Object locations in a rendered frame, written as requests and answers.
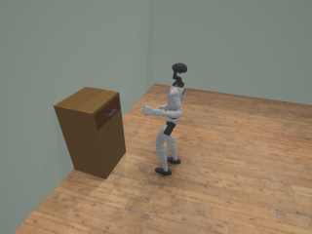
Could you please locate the robot left upper arm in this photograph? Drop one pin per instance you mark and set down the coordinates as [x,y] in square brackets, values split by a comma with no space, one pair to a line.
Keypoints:
[174,93]

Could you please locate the humanoid robot torso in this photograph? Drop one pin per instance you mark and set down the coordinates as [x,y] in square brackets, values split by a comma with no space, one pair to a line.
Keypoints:
[171,106]

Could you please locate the drawer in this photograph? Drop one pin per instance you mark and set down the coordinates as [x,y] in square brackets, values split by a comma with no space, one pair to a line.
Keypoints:
[101,119]

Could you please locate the handle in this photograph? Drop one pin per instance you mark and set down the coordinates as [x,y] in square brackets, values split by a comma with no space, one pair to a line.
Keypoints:
[113,111]

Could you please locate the left robot foot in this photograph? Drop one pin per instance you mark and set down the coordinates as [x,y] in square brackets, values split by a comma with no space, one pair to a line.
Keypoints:
[161,171]

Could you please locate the left robot hand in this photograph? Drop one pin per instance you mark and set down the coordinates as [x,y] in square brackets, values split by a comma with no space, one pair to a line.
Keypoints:
[147,110]

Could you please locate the cabinet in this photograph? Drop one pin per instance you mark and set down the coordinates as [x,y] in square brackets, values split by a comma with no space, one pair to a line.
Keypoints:
[92,151]

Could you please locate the robot left forearm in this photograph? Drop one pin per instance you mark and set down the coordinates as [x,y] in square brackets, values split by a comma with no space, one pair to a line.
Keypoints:
[171,114]

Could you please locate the right robot hand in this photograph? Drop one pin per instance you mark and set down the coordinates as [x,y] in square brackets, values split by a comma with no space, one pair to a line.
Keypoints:
[163,107]

